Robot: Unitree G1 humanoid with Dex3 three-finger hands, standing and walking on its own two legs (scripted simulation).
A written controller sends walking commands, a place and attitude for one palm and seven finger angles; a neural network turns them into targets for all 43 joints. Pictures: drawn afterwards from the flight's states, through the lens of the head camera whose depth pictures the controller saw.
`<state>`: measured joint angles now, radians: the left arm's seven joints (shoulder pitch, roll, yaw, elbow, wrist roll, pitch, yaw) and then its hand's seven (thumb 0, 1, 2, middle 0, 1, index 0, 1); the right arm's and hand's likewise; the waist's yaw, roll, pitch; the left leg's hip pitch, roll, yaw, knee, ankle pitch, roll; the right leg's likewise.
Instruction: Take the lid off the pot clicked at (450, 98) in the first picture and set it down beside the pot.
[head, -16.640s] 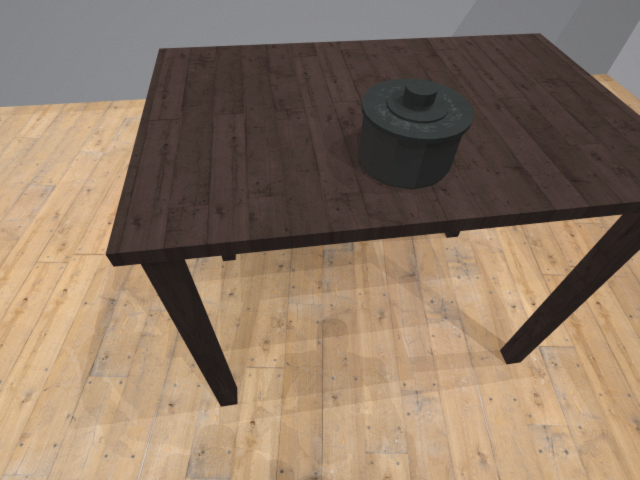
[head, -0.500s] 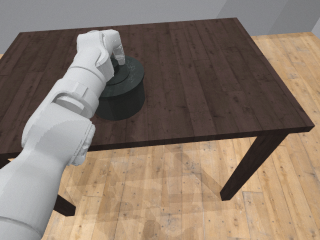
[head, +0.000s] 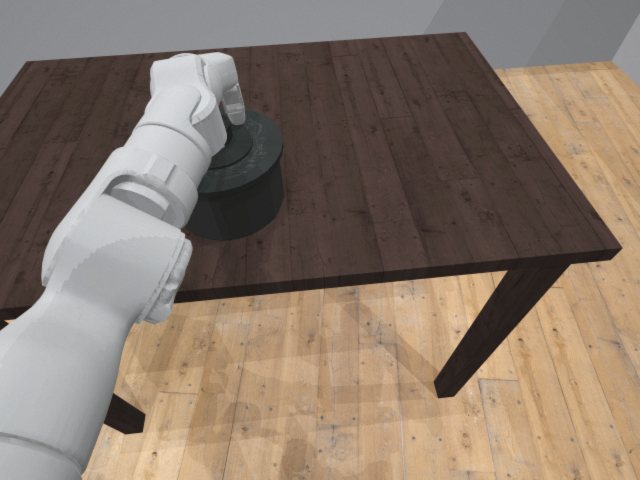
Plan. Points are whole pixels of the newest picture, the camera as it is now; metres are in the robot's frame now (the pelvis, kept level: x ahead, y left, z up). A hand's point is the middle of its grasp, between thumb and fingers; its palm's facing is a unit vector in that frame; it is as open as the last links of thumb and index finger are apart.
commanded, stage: lower the open fingers around the knob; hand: left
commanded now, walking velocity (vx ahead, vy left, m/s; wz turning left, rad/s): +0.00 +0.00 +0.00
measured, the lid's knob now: (212, 131) +0.52 +0.10 +0.16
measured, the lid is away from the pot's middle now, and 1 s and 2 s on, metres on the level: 0.00 0.00 0.00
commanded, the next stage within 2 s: close the fingers and squeeze the knob in 0.28 s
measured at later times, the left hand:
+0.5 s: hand (210, 127) +0.49 +0.10 +0.19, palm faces -0.39 -0.11 -0.92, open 10.2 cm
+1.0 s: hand (204, 130) +0.50 +0.11 +0.18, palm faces -0.39 -0.11 -0.92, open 8.5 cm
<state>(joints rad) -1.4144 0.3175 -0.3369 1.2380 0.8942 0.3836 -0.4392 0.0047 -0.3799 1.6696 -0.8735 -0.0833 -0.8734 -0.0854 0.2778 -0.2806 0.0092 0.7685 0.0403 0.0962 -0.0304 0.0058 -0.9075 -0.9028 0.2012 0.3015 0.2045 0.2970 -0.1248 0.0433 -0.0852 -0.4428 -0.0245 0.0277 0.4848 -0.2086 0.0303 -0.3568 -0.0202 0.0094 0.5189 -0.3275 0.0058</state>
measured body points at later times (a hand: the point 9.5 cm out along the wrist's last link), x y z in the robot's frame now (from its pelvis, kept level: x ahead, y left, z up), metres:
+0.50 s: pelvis +0.00 +0.00 +0.00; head +0.04 -0.02 +0.45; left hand +0.51 +0.10 +0.24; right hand +0.03 -0.27 -0.14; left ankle +0.01 +0.11 -0.73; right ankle -0.05 -0.12 -0.73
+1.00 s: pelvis +0.00 +0.00 +0.00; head +0.04 -0.01 +0.45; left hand +0.51 +0.11 +0.23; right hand +0.04 -0.26 -0.14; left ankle +0.01 +0.11 -0.73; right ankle -0.05 -0.12 -0.73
